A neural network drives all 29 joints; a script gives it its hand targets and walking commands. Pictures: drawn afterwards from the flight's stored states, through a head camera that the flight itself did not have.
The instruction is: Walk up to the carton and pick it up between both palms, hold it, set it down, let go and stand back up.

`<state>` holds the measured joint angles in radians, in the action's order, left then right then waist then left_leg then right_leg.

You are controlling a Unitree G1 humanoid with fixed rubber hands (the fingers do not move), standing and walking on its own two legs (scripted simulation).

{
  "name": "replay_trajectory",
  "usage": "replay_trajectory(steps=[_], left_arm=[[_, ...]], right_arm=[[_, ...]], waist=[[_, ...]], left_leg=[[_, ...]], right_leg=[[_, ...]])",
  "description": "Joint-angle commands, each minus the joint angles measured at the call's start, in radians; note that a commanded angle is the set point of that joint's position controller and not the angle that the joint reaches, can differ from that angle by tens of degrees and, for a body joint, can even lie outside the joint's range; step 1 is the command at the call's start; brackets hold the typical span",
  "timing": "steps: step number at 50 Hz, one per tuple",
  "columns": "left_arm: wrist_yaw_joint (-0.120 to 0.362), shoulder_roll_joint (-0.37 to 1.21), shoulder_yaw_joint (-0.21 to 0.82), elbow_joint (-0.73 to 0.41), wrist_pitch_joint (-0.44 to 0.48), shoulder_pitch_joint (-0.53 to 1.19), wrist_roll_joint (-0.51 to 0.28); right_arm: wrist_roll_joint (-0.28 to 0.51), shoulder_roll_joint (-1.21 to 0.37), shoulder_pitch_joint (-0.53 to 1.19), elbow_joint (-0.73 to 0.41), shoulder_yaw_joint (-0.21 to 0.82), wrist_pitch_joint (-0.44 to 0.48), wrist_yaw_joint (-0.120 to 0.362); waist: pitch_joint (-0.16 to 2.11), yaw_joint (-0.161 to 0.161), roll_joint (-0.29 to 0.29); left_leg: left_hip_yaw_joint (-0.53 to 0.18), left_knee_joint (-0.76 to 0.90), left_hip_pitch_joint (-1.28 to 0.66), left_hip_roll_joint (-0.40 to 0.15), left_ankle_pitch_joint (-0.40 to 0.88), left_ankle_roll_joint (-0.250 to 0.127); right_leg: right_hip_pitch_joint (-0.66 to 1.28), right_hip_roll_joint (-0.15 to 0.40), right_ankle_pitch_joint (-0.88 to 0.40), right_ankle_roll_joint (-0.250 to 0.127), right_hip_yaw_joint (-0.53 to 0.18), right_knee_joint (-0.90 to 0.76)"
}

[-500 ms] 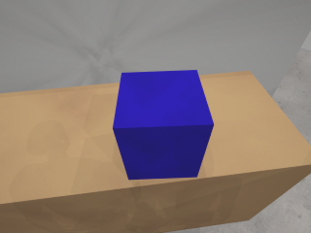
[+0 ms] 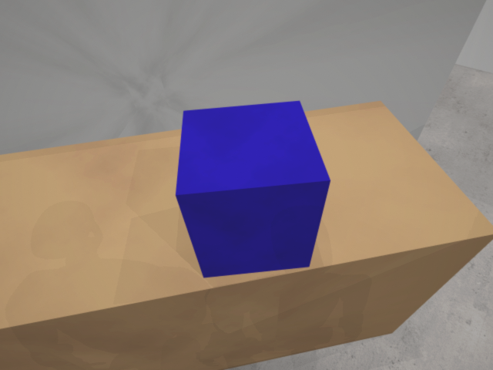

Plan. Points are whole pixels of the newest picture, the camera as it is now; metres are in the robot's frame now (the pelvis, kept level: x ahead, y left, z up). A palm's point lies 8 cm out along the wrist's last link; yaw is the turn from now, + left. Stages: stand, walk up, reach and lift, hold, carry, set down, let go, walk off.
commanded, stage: walk up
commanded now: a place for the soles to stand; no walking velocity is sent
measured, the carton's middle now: (249, 192) +0.42 +0.02 +0.05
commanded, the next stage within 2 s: reach and lift in 0.24 s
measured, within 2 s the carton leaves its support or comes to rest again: neither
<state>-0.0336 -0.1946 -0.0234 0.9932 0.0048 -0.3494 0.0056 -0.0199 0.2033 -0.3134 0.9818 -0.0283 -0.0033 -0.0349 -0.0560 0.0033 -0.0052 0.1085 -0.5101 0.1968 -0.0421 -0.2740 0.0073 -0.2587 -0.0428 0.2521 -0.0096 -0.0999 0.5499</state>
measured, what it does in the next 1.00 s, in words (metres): stands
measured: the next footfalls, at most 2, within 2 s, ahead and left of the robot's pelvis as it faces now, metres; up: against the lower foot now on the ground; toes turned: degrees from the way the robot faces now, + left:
none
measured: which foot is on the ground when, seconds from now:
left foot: down 0.00-1.00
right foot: down 0.00-1.00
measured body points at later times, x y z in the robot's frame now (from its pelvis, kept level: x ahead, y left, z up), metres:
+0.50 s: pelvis -0.02 +0.00 -0.04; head +0.05 +0.00 +0.41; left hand +0.19 +0.25 -0.14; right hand +0.16 -0.26 -0.15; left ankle +0.00 +0.13 -0.73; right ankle +0.03 -0.11 -0.73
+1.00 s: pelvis -0.01 -0.02 +0.00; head +0.02 -0.01 +0.45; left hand +0.16 +0.24 -0.08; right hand +0.15 -0.21 -0.09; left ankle +0.00 +0.12 -0.73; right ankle +0.03 -0.11 -0.73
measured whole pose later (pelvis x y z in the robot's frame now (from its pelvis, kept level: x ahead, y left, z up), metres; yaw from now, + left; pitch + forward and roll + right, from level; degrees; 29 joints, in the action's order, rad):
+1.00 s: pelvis -0.01 -0.02 +0.00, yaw +3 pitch -4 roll +1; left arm 0.03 -0.26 -0.06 0.41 -0.33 -0.13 -0.01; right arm 0.00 0.05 -0.22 0.51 -0.02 -0.02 -0.05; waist -0.16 -0.02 -0.04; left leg 0.05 -0.47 0.17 -0.06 -0.23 0.04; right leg -0.21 -0.03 0.22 -0.03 0.00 0.51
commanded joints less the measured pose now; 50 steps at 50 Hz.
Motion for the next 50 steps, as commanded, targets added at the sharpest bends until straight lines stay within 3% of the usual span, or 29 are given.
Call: replay_trajectory(steps=[1, 6, 12, 13, 14, 15, 17, 18, 21, 22, 24, 26, 27, 29, 30, 31, 32, 35, 36, 38, 40, 46, 48, 49, 50], left_arm=[[-0.006, -0.14, -0.027, -0.055, 0.013, -0.057, -0.005], [-0.006, -0.137, -0.024, -0.068, 0.012, -0.057, -0.001], [-0.001, -0.132, -0.031, -0.098, 0.012, -0.062, 0.016], [0.016, -0.265, 0.003, -0.29, -0.176, 0.794, -0.06], [-0.007, -0.239, 0.036, -0.308, -0.269, 0.641, -0.083], [-0.011, -0.243, 0.029, -0.35, -0.324, 0.623, -0.084], [0.003, -0.218, 0.03, -0.422, -0.41, 0.578, -0.039], [0.009, -0.203, 0.004, -0.439, -0.456, 0.519, -0.021], [0.037, -0.186, -0.04, -0.594, -0.558, 0.41, 0.06], [0.049, -0.168, -0.045, -0.592, -0.579, 0.32, 0.073], [0.077, -0.167, -0.096, -0.621, -0.606, 0.207, 0.109], [0.094, -0.148, -0.116, -0.627, -0.606, 0.092, 0.12], [0.101, -0.146, -0.112, -0.636, -0.607, 0.11, 0.118], [0.102, -0.148, -0.102, -0.637, -0.592, 0.174, 0.103], [0.099, -0.157, -0.108, -0.653, -0.573, 0.216, 0.098], [0.092, -0.181, -0.112, -0.655, -0.552, 0.281, 0.093], [0.087, -0.185, -0.103, -0.622, -0.532, 0.305, 0.089], [0.064, -0.208, -0.102, -0.693, -0.464, 0.436, 0.069], [0.061, -0.199, -0.087, -0.688, -0.442, 0.442, 0.052], [0.049, -0.211, -0.086, -0.74, -0.402, 0.462, 0.033], [0.038, -0.186, -0.071, -0.759, -0.366, 0.431, 0.018], [0.057, -0.186, -0.08, -0.715, -0.288, 0.263, -0.012], [0.067, -0.198, -0.084, -0.69, -0.288, 0.236, -0.024], [0.066, -0.182, -0.08, -0.692, -0.287, 0.219, -0.032], [0.065, -0.185, -0.084, -0.704, -0.284, 0.222, -0.03]], right_arm=[[0.0, 0.121, -0.067, -0.067, -0.022, 0.017, -0.002], [0.0, 0.143, -0.071, -0.084, -0.026, 0.021, -0.003], [-0.005, 0.167, -0.057, -0.107, -0.032, 0.02, -0.006], [-0.076, 0.102, 0.679, -0.168, -0.115, 0.086, 0.048], [-0.111, 0.162, 0.501, -0.155, -0.157, 0.06, 0.08], [-0.123, 0.172, 0.473, -0.173, -0.17, 0.043, 0.099], [-0.07, 0.163, 0.403, -0.232, -0.169, -0.006, 0.102], [-0.042, 0.148, 0.343, -0.266, -0.162, -0.03, 0.093], [0.077, 0.182, 0.227, -0.279, -0.12, -0.055, 0.066], [0.096, 0.193, 0.155, -0.232, -0.101, -0.056, 0.049], [0.179, 0.189, 0.127, -0.266, -0.037, -0.062, 0.035], [0.205, 0.178, 0.093, -0.3, 0.007, -0.054, 0.021], [0.196, 0.199, 0.129, -0.346, 0.013, -0.055, 0.015], [0.162, 0.175, 0.174, -0.361, 0.0, -0.066, -0.002], [0.141, 0.159, 0.207, -0.412, 0.011, -0.064, -0.008], [0.098, 0.136, 0.241, -0.445, 0.0, -0.062, -0.016], [0.073, 0.096, 0.26, -0.467, -0.007, -0.063, -0.02], [0.027, 0.017, 0.27, -0.555, -0.02, -0.062, -0.019], [0.015, -0.004, 0.267, -0.58, -0.02, -0.06, -0.016], [0.009, -0.029, 0.211, -0.598, -0.033, -0.051, -0.014], [0.016, -0.04, 0.168, -0.591, -0.043, -0.034, -0.008], [0.014, -0.027, 0.043, -0.588, -0.05, 0.029, -0.029], [0.017, -0.044, 0.039, -0.609, -0.019, 0.032, -0.039], [0.011, -0.047, 0.024, -0.618, -0.023, 0.031, -0.043], [0.012, -0.037, 0.039, -0.66, -0.023, 0.038, -0.041]], waist=[[-0.046, -0.01, -0.039], [-0.02, -0.01, -0.018], [-0.011, -0.006, 0.029], [0.021, -0.045, 0.017], [-0.048, -0.056, -0.019], [-0.007, -0.038, -0.026], [0.082, -0.05, -0.027], [0.147, -0.033, 0.004], [0.295, -0.043, 0.077], [0.307, -0.057, 0.068], [0.359, -0.03, 0.037], [0.296, -0.015, -0.018], [0.274, -0.025, -0.04], [0.149, -0.031, -0.043], [0.083, -0.021, -0.085], [0.019, -0.027, -0.091], [-0.054, -0.014, -0.078], [-0.09, -0.007, -0.021], [-0.071, -0.02, -0.023], [0.031, -0.023, 0.028], [0.105, -0.031, 0.054], [0.172, -0.053, 0.013], [0.114, -0.028, -0.007], [0.099, -0.037, -0.016], [0.121, -0.02, 0.003]], left_leg=[[-0.096, 0.098, -0.045, -0.069, -0.065, -0.045], [-0.111, 0.116, -0.056, -0.095, -0.037, -0.058], [-0.138, 0.176, -0.025, -0.183, -0.033, -0.103], [-0.051, -0.024, 0.355, -0.049, -0.15, -0.017], [-0.017, -0.067, 0.315, -0.027, -0.282, -0.02], [-0.014, -0.089, 0.269, -0.027, -0.296, -0.017], [-0.011, -0.149, 0.141, -0.03, -0.181, 0.016], [-0.006, -0.174, 0.1, -0.023, -0.133, 0.036], [-0.016, -0.21, -0.013, -0.016, 0.113, 0.082], [-0.026, -0.22, -0.06, -0.01, 0.227, 0.095], [-0.035, -0.21, -0.159, 0.008, 0.38, 0.09], [-0.032, -0.154, -0.177, 0.033, 0.412, 0.08], [-0.022, -0.107, -0.165, 0.039, 0.378, 0.071], [-0.021, -0.039, -0.132, 0.05, 0.273, 0.048], [-0.002, -0.014, -0.12, 0.053, 0.186, 0.033], [0.009, 0.001, -0.081, 0.058, 0.111, 0.024], [0.023, 0.028, -0.038, 0.058, 0.04, 0.024], [0.038, 0.058, 0.032, 0.048, -0.059, 0.009], [0.037, 0.058, 0.036, 0.043, -0.064, 0.009], [0.038, 0.061, 0.005, 0.026, -0.078, 0.01], [0.017, 0.07, -0.048, 0.019, -0.032, 0.015], [0.006, 0.109, -0.139, 0.029, 0.116, 0.015], [0.011, 0.152, -0.117, 0.045, 0.073, 0.008], [0.006, 0.17, -0.115, 0.042, 0.088, 0.003], [0.007, 0.16, -0.114, 0.039, 0.105, 0.009]], right_leg=[[-0.143, 0.1, -0.001, -0.034, -0.143, -0.173], [-0.128, 0.084, -0.068, -0.027, -0.126, -0.119], [-0.082, 0.058, -0.15, -0.005, -0.072, 0.003], [-0.182, 0.032, 0.191, -0.037, 0.132, 0.106], [-0.215, 0.045, 0.281, -0.043, 0.16, 0.149], [-0.211, 0.054, 0.284, -0.049, 0.178, 0.156], [-0.194, 0.068, 0.108, -0.043, 0.154, 0.117], [-0.173, 0.076, 0.031, -0.038, 0.148, 0.102], [-0.116, 0.042, -0.238, -0.026, 0.163, 0.142], [-0.102, 0.03, -0.351, -0.022, 0.171, 0.144], [-0.014, 0.012, -0.482, 0.0, 0.167, 0.102], [0.06, 0.003, -0.574, 0.018, 0.149, 0.038], [0.102, 0.003, -0.554, 0.019, 0.146, 0.001], [0.058, 0.009, -0.431, 0.033, 0.134, -0.041], [0.016, 0.016, -0.342, 0.032, 0.117, -0.081], [-0.014, 0.027, -0.28, 0.038, 0.106, -0.102], [-0.023, 0.039, -0.204, 0.038, 0.091, -0.133], [-0.017, 0.063, -0.037, 0.029, 0.065, -0.158], [-0.011, 0.066, -0.042, 0.027, 0.059, -0.164], [-0.01, 0.069, 0.009, 0.015, 0.058, -0.144], [0.005, 0.07, -0.08, 0.01, 0.075, -0.133], [0.127, 0.054, -0.224, 0.029, 0.083, -0.172], [0.145, 0.061, -0.16, 0.031, 0.084, -0.21], [0.14, 0.047, -0.143, 0.032, 0.089, -0.21], [0.151, 0.045, -0.158, 0.032, 0.094, -0.209]])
